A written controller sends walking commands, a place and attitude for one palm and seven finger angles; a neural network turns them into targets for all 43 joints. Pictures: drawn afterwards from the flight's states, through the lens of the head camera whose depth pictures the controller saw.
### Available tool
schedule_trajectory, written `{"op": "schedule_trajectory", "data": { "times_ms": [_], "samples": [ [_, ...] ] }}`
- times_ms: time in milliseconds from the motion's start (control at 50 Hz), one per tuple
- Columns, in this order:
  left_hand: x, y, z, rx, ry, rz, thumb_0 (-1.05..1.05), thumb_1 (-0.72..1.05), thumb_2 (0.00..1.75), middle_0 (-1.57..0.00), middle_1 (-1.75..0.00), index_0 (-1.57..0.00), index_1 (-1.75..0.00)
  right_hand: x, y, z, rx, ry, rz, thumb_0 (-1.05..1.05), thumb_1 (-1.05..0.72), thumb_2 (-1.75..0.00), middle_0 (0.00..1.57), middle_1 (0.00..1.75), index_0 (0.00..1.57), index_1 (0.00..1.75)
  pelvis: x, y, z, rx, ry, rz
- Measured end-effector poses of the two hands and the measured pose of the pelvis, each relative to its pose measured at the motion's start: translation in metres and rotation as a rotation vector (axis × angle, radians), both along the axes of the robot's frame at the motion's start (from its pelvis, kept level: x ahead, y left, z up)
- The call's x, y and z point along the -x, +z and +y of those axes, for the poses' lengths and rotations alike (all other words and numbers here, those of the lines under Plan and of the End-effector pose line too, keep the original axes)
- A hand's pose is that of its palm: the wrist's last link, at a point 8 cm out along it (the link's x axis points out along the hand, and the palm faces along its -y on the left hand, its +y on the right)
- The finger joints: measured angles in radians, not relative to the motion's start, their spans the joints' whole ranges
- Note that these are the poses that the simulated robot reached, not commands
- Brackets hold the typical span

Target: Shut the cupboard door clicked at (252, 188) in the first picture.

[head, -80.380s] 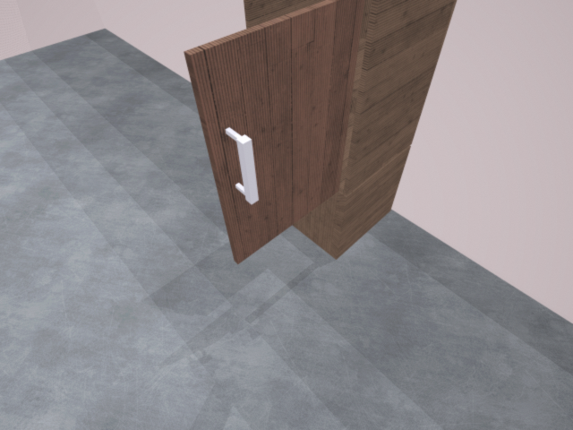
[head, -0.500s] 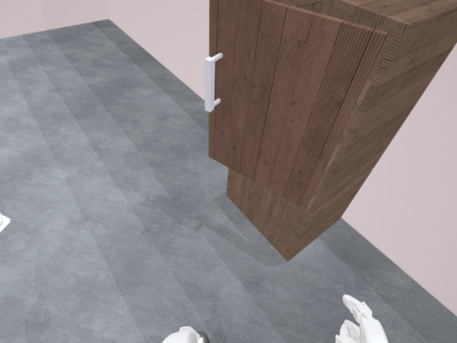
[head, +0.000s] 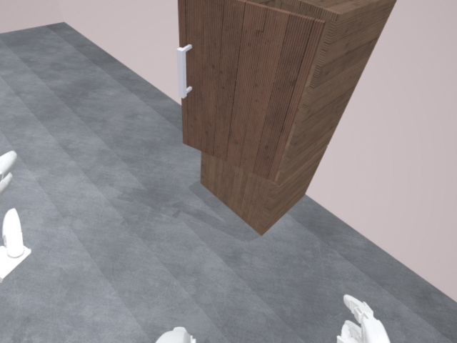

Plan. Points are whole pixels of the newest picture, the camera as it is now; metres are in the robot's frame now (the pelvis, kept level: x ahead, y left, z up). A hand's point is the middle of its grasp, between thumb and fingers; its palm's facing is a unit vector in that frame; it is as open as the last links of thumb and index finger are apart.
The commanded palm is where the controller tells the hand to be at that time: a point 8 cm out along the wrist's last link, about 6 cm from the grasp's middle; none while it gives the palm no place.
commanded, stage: stop stepping back and stand still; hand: left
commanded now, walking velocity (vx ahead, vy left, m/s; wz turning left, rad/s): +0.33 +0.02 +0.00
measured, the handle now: (185, 71) +0.91 +0.19 +0.02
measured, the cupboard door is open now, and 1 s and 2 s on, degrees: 18 18 18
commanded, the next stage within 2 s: let the arm hang, fingers relaxed in 0.96 s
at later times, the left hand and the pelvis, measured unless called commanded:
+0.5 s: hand out of the picture +0.16 +0.28 +0.17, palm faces +0.37 -0.79 -0.49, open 7.4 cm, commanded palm +0.11 +0.32 +0.19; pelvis -0.04 +0.03 +0.00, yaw -2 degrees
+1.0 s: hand (5, 230) +0.20 +0.29 +0.17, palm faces +0.34 -0.80 -0.49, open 7.4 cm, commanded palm +0.15 +0.33 +0.19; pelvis -0.01 +0.04 +0.01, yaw -3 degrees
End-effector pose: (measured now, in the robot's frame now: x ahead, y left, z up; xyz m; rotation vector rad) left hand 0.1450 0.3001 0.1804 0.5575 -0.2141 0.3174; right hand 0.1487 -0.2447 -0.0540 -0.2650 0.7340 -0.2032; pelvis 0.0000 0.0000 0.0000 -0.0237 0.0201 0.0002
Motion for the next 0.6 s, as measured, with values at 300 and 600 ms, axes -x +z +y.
{"op": "schedule_trajectory", "data": {
  "times_ms": [300,600],
  "samples": [
    [0.001,0.008,0.04,0.072,0.069,-0.127,0.01,0.9,0.9,-0.21,-0.3,-0.2,-0.3,0.089,-0.017,0.05,-0.063,-0.066,0.061,0.01,-0.91,-0.9,0.2,0.3,0.2,0.3,0.036,0.009,0.03,0.013,-0.013,-0.046],
    [0.017,0.008,0.038,0.024,0.088,-0.1,0.01,0.89,0.9,-0.22,-0.3,-0.21,-0.31,0.062,-0.028,0.032,-0.023,-0.029,0.098,0.01,-0.91,-0.9,0.21,0.3,0.21,0.3,0.024,0.0,0.034,0.003,-0.031,-0.04]
  ]
}}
